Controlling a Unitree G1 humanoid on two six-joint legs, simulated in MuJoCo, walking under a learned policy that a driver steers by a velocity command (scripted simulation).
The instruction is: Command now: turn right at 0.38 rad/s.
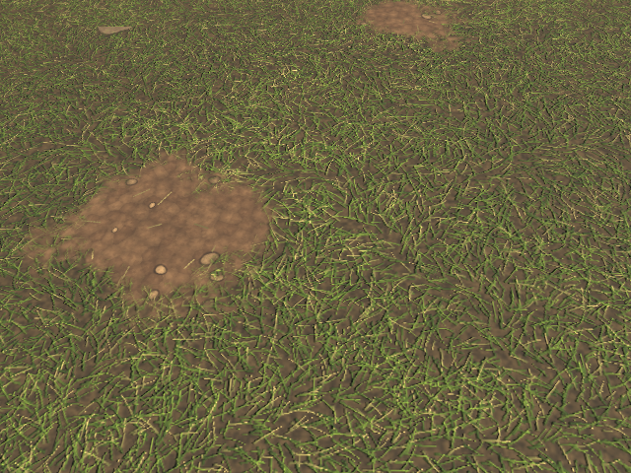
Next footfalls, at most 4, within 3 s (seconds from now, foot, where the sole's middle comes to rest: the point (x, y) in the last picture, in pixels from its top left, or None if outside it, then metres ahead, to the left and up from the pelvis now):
0.12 left None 0.02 0.11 -0.78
0.54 right None -0.02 -0.10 -0.78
1.12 left None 0.33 0.03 -0.78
1.70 right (380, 385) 0.68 -0.09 -0.78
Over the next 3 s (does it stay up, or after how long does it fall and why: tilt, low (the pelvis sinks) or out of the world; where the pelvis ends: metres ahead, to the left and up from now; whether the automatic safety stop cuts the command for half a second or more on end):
stays up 1.14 -0.16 0.00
